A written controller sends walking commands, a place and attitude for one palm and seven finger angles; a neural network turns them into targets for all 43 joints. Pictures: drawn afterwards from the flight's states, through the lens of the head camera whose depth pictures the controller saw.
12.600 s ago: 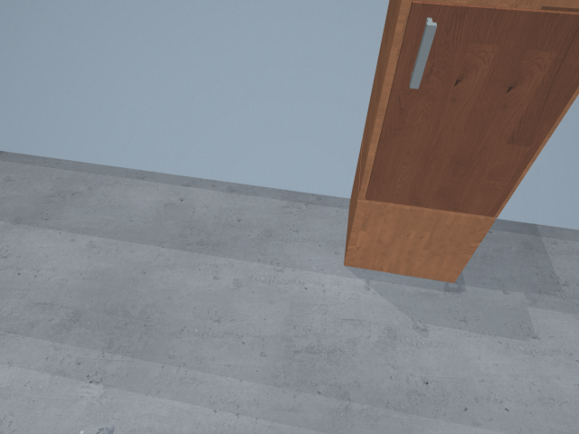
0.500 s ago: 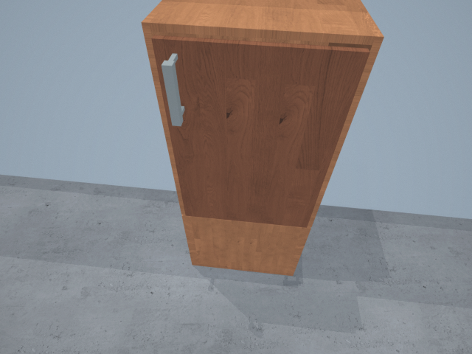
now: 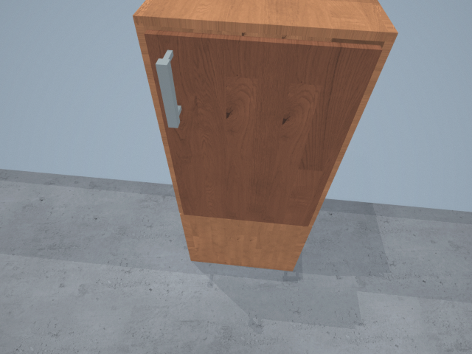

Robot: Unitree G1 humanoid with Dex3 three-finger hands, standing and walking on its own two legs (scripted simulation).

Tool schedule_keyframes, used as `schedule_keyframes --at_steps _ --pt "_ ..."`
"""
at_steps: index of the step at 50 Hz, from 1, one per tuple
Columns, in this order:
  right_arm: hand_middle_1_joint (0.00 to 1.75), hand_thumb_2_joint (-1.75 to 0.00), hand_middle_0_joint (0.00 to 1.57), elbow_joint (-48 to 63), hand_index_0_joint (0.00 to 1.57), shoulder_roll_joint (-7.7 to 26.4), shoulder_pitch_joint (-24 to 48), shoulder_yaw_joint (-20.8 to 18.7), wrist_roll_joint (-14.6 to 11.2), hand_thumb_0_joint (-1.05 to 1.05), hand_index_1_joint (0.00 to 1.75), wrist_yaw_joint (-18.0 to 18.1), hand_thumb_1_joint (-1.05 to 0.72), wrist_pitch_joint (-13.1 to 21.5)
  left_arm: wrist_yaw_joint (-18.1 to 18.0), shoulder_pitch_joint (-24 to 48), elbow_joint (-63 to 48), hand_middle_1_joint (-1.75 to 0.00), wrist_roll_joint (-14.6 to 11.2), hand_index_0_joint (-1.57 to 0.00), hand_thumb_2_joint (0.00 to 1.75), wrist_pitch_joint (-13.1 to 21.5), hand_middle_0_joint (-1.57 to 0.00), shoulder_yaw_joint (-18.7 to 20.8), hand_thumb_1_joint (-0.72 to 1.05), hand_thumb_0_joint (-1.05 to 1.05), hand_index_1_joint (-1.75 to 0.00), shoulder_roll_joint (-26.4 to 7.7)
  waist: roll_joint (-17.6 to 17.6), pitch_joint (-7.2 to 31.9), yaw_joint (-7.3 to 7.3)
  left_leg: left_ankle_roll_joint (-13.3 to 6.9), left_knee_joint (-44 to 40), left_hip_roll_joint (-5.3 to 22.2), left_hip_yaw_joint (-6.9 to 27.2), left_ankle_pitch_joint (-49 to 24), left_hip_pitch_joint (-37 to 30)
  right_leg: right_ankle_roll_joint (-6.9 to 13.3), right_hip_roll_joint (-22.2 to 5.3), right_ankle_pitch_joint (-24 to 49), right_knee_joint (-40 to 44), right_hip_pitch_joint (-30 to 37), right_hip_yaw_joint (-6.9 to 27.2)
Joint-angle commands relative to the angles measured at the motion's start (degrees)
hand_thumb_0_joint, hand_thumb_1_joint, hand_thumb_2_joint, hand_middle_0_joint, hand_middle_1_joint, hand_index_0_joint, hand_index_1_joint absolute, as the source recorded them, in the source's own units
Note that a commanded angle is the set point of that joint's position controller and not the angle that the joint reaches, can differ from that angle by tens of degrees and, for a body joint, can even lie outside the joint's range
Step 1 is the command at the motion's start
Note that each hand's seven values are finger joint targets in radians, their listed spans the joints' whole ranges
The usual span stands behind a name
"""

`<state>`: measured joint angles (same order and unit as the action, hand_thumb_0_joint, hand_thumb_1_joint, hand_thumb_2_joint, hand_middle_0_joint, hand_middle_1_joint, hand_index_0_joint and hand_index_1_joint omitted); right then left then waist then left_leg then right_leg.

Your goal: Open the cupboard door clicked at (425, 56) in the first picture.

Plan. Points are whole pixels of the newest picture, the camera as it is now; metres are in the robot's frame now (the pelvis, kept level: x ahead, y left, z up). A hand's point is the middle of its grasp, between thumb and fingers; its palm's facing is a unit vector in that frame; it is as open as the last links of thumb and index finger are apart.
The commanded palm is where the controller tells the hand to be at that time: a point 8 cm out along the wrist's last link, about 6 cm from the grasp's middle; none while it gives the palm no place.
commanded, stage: come to a stop and stand still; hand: left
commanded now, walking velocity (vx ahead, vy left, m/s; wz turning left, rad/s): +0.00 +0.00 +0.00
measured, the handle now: (171, 90) +0.55 +0.16 +0.15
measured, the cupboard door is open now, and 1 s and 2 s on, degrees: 0 0 0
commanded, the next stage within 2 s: look again from close up in 0.42 s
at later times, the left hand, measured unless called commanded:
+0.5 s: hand out of the picture -0.01 +0.18 -0.17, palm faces -0.02 -0.97 -0.23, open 7.4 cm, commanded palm none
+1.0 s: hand out of the picture +0.02 +0.18 -0.17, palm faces -0.01 -0.97 -0.23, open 7.4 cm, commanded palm none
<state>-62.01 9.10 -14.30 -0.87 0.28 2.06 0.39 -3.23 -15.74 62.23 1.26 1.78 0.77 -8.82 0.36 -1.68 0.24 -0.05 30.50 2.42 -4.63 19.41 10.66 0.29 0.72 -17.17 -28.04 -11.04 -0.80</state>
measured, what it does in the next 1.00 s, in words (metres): stands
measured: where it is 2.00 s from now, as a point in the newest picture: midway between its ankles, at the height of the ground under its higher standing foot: outside the picture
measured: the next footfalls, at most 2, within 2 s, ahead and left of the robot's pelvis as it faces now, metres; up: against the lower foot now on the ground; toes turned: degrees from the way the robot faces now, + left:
none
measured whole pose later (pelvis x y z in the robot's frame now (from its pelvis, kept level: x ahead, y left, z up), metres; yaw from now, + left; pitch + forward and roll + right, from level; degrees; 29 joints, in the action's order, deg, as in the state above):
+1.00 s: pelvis -0.01 -0.01 +0.00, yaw -1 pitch +0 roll +1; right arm -63.4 10.8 -12.2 0.0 0.7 1.3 1.4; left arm -1.2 -12.3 62.8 1.0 1.1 0.0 -11.3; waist -0.3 -2.2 -0.1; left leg 0.7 25.4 1.9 -5.2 16.6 8.3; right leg 1.3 0.5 -16.5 -28.2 -11.3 -0.1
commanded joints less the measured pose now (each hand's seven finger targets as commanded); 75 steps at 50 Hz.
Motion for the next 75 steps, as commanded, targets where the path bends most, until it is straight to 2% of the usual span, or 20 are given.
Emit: schedule_keyframes --at_steps 1,2,3,9,14,30,56,57,58,59,60,61,62,64,65,66,69,70,72,75 --pt "0.3 -0.9 0.2 4.03 0.2 4.17 -6.18 -0.53 0.7 0.0 0.3 -0.7 -0.9 1.53 -0.04 -2.43 -3.48 -0.3 -0.53 -0.2 0.9 1.15 -0.2 0.05 0.9 0.0 -0.3 -6.51 4.27 4.23 1.3 -1.4 -3.59 4.08 5.25 -17.99 -0.58 3.36 -6.74 24.32 -1.47 0.74 5.46" --pt "0.3 -0.9 0.2 4.01 0.2 5.12 -6.25 -0.57 0.81 0.0 0.3 -0.41 -0.9 1.68 0.0 -2.68 -3.36 -0.3 -0.62 -0.2 0.9 0.97 -0.2 0.04 0.9 0.0 -0.3 -6.16 4.14 4.47 0.88 -1.83 -2.92 5.15 5.48 -25.4 -1.57 3.1 -5.74 22.56 -2.32 0.85 4.23" --pt "0.3 -0.9 0.2 4.5 0.2 5.65 -5.72 -0.43 0.67 0.0 0.3 -0.25 -0.9 1.62 0.09 -2.48 -3.42 -0.3 -0.68 -0.2 0.9 0.5 -0.2 -0.08 0.9 0.0 -0.3 -6.19 4.32 3.29 0.44 -2.08 -3.93 5.54 5.64 -25.08 -1.21 2.87 -5.31 17.49 -1.83 0.23 3.63" --pt "0.3 -0.9 0.2 5.66 0.2 6.48 -3.37 -0.13 0.75 0.0 0.3 -0.67 -0.9 1.05 0.92 -0.58 -4.16 -0.3 -0.48 -0.2 0.9 -0.84 -0.2 -0.47 0.9 0.0 -0.3 -6.71 -0.89 -5.82 -0.14 -2.46 -10.43 3.97 6.67 -2.23 4.85 2.21 -4.48 1.03 2.73 -4.72 5.47" --pt "0.3 -0.9 0.2 4.71 0.2 7.0 -4.11 0.08 0.8 0.0 0.3 -0.9 -0.9 1.23 1.2 -0.7 -4.39 -0.3 -0.46 -0.2 0.9 -0.73 -0.2 -0.45 0.9 0.0 -0.3 -7.69 -1.8 -4.64 -0.09 -2.54 -11.52 3.44 6.41 0.39 4.0 2.3 -4.83 -0.86 3.86 -5.01 6.25" --pt "0.3 -0.9 0.2 0.41 0.2 6.71 -4.24 0.07 0.37 0.0 0.3 -0.22 -0.9 2.02 1.17 -1.21 -1.55 -0.3 -0.49 -0.2 0.9 -0.09 -0.2 0.01 0.9 0.0 -0.3 -8.4 -0.1 -0.6 -0.21 -2.14 -9.1 4.19 4.47 -11.72 -1.17 2.58 -5.92 13.18 2.89 -1.67 6.26" --pt "0.3 -0.9 0.2 0.44 0.2 10.01 0.6 -0.6 0.58 0.0 0.3 -0.16 -0.9 1.87 1.6 3.05 -2.3 -0.3 -0.44 -0.2 0.9 0.24 -0.2 0.94 0.9 0.0 -0.3 -12.03 -1.08 0.64 -0.46 -1.41 -9.13 4.53 4.4 -15.52 -2.73 2.89 -6.94 19.19 4.37 0.57 6.57" --pt "0.3 -0.9 0.2 4.05 0.2 9.49 4.05 -0.94 -0.2 0.0 0.3 -0.55 -0.9 1.59 -1.11 -4.9 0.15 -0.3 -0.41 -0.2 0.9 0.76 -0.2 0.79 0.9 0.0 -0.3 -9.13 -1.47 2.36 -2.1 0.51 4.4 5.16 0.51 -17.3 0.62 -0.47 -11.34 44.11 4.02 2.61 9.43" --pt "0.3 -0.9 0.2 22.9 0.2 15.77 1.97 -2.34 -3.05 0.0 0.3 1.34 -0.9 10.34 -0.19 40.51 -86.64 -0.32 -10.64 -0.2 0.89 13.33 -0.2 13.92 0.88 0.0 -0.32 -26.03 7.27 29.99 3.22 -1.3 -4.44 -2.73 3.74 -30.03 -9.67 2.65 -5.49 41.76 -1.57 9.08 3.99" --pt "0.3 -0.9 0.2 21.01 0.2 12.18 4.19 -2.07 -0.96 0.0 0.3 3.65 -0.9 15.22 -1.05 6.91 -69.5 -0.33 -5.56 -0.2 0.88 10.92 -0.2 13.76 0.85 0.0 -0.33 -21.81 16.26 27.21 -2.61 -2.06 -4.88 -0.68 3.6 -40.03 -14.3 3.27 -2.3 28.22 -4.67 5.88 1.55" --pt "0.3 -0.9 0.2 21.1 0.2 9.89 5.45 -1.91 -2.04 0.0 0.3 3.07 -0.9 16.6 -1.4 -7.7 -61.56 -0.34 -9.52 -0.21 0.87 4.56 -0.21 6.84 0.83 0.0 -0.34 -7.7 14.82 17.56 -0.61 0.16 -4.33 0.38 4.67 -39.41 -9.95 2.18 -2.04 15.42 -2.69 -1.09 -2.75" --pt "0.3 -0.9 0.2 20.51 0.2 10.32 3.07 -2.41 -2.68 0.0 0.3 2.49 -0.9 17.02 0.03 -3.89 -59.29 -0.36 -10.36 -0.21 0.86 4.74 -0.21 5.23 0.81 0.0 -0.36 -3.44 4.73 8.43 2.29 -0.3 -2.05 0.32 4.54 -34.3 -5.24 0.99 -1.78 15.98 -0.75 -6.44 -3.74" --pt "0.3 -0.9 0.2 23.39 0.2 12.18 3.94 -3.88 -2.0 0.0 0.3 2.22 -0.9 17.63 1.89 -0.88 -60.57 -0.37 -11.97 -0.21 0.85 8.03 -0.21 8.7 0.78 0.0 -0.37 -6.34 -1.73 3.1 2.54 -0.52 0.26 -0.49 4.95 -26.92 0.6 0.41 -1.52 17.38 -1.32 -9.46 -4.37" --pt "0.3 -0.9 0.2 25.87 0.2 12.22 4.23 -4.66 -0.82 0.0 0.3 1.57 -0.9 18.01 7.6 -13.19 -51.9 -0.4 -13.74 -0.21 0.83 15.34 -0.21 10.82 0.74 0.0 -0.4 -4.12 -10.97 3.94 -0.12 -0.31 4.55 -1.94 4.13 -18.16 10.2 -0.22 -1.03 14.94 -5.89 -13.1 -5.07" --pt "0.3 -0.9 0.2 27.62 0.2 12.15 5.0 -4.84 -1.13 0.0 0.3 0.64 -0.9 18.1 11.3 -18.07 -47.33 -0.42 -14.36 -0.21 0.82 18.73 -0.21 11.67 0.71 0.0 -0.42 -3.81 -9.42 3.58 -2.18 0.19 6.68 -2.95 3.61 -16.3 13.69 0.22 -1.3 14.91 -8.77 -13.81 -4.34" --pt "0.3 -0.9 0.2 29.26 0.2 12.16 5.33 -4.77 -1.09 0.0 0.3 -0.19 -0.9 17.95 15.2 -18.21 -48.45 -0.43 -15.4 -0.22 0.81 22.93 -0.22 11.85 0.69 0.0 -0.43 -3.76 -9.63 5.72 -2.72 0.63 8.95 -3.45 3.16 -14.18 16.83 0.51 -1.21 13.28 -11.66 -14.99 -3.96" --pt "0.3 -0.9 0.2 34.56 0.2 13.04 7.06 -5.02 -1.51 0.0 0.3 -1.32 -0.9 18.78 26.41 -12.37 -50.94 -0.48 -16.98 -0.22 0.78 33.43 -0.22 14.56 0.62 0.0 -0.48 -10.06 -7.43 10.46 -2.31 0.5 16.7 -4.35 2.43 -6.48 25.04 0.84 -2.25 5.41 -16.38 -19.32 0.76" --pt "0.3 -0.9 0.2 36.09 0.2 13.81 6.4 -4.86 -1.73 0.0 0.3 -1.41 -0.9 18.65 29.98 -10.29 -50.4 -0.5 -17.84 -0.22 0.77 34.03 -0.22 16.39 0.6 0.0 -0.5 -12.95 -4.15 10.7 -2.37 0.29 18.71 -4.5 2.47 -5.11 26.48 1.22 -2.84 2.9 -17.15 -20.21 3.31" --pt "0.3 -0.9 0.2 40.23 0.2 13.94 6.78 -4.49 -2.77 0.0 0.3 -0.63 -0.9 18.09 32.8 -5.53 -56.32 -0.53 -21.3 -0.22 0.75 31.87 -0.22 19.24 0.55 0.0 -0.53 -15.29 -3.73 16.01 -2.76 -0.5 19.96 -4.86 1.67 -1.89 27.41 0.61 -3.04 -5.44 -15.56 -19.27 5.49" --pt "0.3 -0.9 0.2 42.04 0.2 13.67 5.18 -3.09 -3.02 0.0 0.3 0.84 -0.9 17.3 31.54 6.53 -66.58 -0.57 -24.8 -0.23 0.72 28.37 -0.23 19.67 0.48 0.0 -0.57 -16.72 -1.44 16.68 -0.78 -1.26 20.76 -3.87 3.04 0.51 26.2 0.15 -2.02 -11.93 -14.07 -20.74 6.35"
